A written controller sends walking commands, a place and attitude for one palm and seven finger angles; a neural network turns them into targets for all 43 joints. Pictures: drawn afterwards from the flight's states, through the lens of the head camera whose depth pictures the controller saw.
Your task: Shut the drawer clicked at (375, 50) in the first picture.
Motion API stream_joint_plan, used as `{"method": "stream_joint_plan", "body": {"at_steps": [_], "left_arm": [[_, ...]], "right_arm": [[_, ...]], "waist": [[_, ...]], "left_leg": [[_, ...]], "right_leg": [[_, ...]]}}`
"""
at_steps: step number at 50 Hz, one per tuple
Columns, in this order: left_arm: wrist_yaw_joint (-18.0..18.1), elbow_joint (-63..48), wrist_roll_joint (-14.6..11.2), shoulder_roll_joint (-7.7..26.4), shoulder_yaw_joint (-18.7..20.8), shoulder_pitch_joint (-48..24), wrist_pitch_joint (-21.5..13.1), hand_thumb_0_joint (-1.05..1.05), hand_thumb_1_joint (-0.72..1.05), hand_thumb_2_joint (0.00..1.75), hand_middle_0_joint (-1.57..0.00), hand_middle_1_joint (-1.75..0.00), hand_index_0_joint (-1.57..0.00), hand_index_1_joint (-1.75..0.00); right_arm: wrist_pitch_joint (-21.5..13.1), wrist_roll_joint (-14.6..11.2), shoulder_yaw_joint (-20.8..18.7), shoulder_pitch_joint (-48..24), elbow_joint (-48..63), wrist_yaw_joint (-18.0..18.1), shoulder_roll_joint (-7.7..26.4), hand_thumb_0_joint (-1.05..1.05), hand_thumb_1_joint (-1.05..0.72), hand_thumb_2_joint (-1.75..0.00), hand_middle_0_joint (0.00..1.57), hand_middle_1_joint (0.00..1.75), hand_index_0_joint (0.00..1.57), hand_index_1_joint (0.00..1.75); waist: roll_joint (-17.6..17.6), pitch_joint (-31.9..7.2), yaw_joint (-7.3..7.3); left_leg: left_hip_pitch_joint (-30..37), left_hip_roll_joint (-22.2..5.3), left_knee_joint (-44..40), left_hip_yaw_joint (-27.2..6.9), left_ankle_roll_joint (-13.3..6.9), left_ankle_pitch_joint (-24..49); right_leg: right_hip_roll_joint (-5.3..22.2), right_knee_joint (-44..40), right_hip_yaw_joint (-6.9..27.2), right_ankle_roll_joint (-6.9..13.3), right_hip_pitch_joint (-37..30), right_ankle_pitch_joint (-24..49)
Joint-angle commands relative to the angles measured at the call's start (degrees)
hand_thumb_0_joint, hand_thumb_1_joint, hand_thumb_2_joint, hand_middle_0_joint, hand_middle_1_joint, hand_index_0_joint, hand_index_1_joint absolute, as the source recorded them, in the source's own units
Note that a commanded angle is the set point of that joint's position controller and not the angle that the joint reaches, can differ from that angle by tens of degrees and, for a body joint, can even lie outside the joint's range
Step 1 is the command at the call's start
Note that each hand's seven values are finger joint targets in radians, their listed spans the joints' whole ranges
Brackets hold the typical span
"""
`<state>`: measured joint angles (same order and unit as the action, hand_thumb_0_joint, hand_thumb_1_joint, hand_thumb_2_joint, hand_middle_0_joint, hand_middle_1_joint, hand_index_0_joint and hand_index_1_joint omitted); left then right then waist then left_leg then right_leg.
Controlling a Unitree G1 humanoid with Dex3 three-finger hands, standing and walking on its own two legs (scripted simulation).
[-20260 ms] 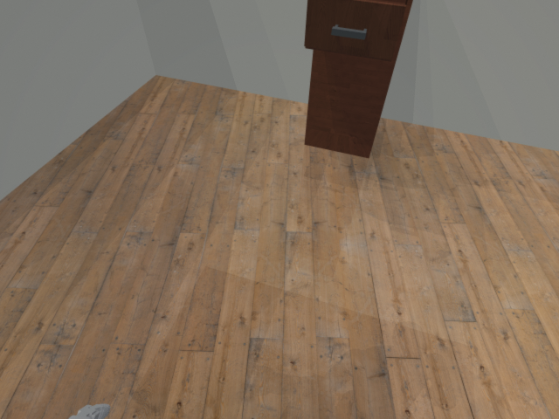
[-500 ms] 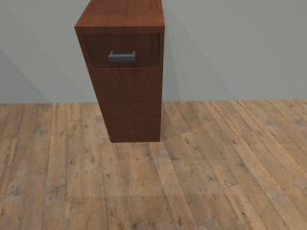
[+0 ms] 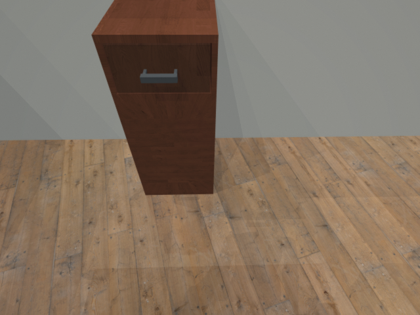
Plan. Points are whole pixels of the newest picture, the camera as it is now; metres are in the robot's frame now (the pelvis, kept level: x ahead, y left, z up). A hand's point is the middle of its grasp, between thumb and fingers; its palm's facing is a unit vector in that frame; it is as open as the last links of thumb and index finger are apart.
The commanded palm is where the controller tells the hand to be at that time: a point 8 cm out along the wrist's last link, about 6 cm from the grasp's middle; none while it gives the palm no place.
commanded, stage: look to check the result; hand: left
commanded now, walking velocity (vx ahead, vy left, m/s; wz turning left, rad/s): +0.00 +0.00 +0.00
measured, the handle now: (159, 75) +0.82 +0.21 +0.01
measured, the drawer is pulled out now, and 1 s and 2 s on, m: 0.00 0.00 0.00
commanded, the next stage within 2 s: stand and wait in 0.36 s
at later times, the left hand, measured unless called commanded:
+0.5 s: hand out of the picture +0.01 +0.18 -0.17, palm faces +0.03 -0.98 -0.22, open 7.4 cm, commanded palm none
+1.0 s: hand out of the picture +0.03 +0.19 -0.17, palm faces +0.01 -0.97 -0.25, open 7.4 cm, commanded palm none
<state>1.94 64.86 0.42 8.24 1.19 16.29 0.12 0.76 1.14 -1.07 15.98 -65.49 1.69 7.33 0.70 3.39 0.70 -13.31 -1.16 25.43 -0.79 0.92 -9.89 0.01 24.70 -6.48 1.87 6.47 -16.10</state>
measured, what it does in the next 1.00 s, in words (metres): stands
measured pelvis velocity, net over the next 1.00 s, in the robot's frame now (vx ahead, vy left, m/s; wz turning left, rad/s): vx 0.01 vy -0.01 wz -0.02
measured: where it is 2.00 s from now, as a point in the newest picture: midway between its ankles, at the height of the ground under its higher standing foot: outside the picture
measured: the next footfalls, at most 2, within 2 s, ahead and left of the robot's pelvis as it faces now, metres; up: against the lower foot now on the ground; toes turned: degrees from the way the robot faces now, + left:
none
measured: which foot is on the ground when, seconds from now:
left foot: down 0.00-1.00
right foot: down 0.00-1.00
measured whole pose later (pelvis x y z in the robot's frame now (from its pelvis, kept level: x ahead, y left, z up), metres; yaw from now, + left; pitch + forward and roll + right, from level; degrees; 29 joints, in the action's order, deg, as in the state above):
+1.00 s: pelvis +0.01 -0.01 +0.00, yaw -1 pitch -2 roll +0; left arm 1.4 64.9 0.5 11.7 1.4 12.9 -0.4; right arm 0.5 1.1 -1.1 12.0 -65.6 1.5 11.7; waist 1.0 3.4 0.5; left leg -10.4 -1.9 22.1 0.0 1.6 -9.3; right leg -0.8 21.1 -5.6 2.3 3.9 -15.1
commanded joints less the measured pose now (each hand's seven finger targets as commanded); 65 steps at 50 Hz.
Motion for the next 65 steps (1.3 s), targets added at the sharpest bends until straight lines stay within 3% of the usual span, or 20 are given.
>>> {"method": "stream_joint_plan", "body": {"at_steps": [1,8,14,27,36,65], "left_arm": [[0.15,-0.62,0.01,6.21,0.94,3.85,-0.73,0.00,0.90,0.90,-0.20,-0.30,-0.20,-0.30],[0.13,-0.44,0.02,6.65,1.05,3.61,-0.74,0.00,0.90,0.90,-0.20,-0.30,-0.20,-0.30],[0.08,-0.46,0.06,7.25,1.19,3.49,-1.00,0.00,0.90,0.90,-0.20,-0.30,-0.20,-0.30],[0.05,-1.14,0.14,9.30,1.45,1.31,-1.17,0.00,0.90,0.90,-0.20,-0.30,-0.20,-0.30],[-0.13,-1.62,0.04,10.59,1.71,-0.46,-1.35,0.00,0.90,0.90,-0.20,-0.30,-0.20,-0.30],[-0.35,-1.44,0.06,13.13,1.57,-2.27,-1.60,0.00,0.90,0.90,-0.20,-0.30,-0.20,-0.30]], "right_arm": [[-0.36,-0.12,-0.58,2.83,1.36,0.52,5.20,0.00,-0.90,-0.90,0.20,0.30,0.20,0.30],[-0.40,-0.16,-0.67,2.37,1.37,0.59,5.96,0.00,-0.90,-0.90,0.20,0.30,0.20,0.30],[-0.79,-0.21,-0.71,1.66,1.43,0.67,6.91,0.00,-0.90,-0.90,0.20,0.30,0.20,0.30],[-0.67,-0.26,-0.94,-0.69,1.89,0.49,8.58,0.00,-0.90,-0.90,0.20,0.30,0.20,0.30],[-1.00,-0.19,-0.84,-1.47,1.99,0.49,9.92,0.00,-0.90,-0.90,0.20,0.30,0.20,0.30],[-1.06,-0.26,-0.99,-4.00,2.12,0.26,12.81,0.00,-0.90,-0.90,0.20,0.30,0.20,0.30]], "waist": [[0.12,2.43,-0.37],[0.65,2.46,-0.31],[0.25,-0.01,-0.47],[-0.56,1.52,-0.59],[0.15,-0.30,-0.59],[-0.38,-0.45,-0.57]], "left_leg": [[2.03,-3.73,-2.65,-2.13,-2.17,5.91],[2.51,-4.03,-3.00,-2.43,-2.28,5.67],[3.78,-4.45,-3.17,-2.28,-2.38,8.39],[3.59,-4.39,-3.64,-2.10,-2.09,7.87],[4.49,-4.81,-4.45,-2.22,-2.01,9.54],[6.31,-5.24,-5.81,-2.32,-1.91,8.64]], "right_leg": [[6.87,-7.85,5.81,1.28,5.87,2.48],[6.55,-8.03,5.95,1.31,5.82,1.74],[6.63,-7.01,5.78,1.08,3.68,6.74],[6.90,-8.39,6.29,0.86,3.71,7.62],[6.94,-8.03,6.36,0.88,1.77,10.71],[7.05,-9.77,7.29,0.74,2.33,9.91]]}}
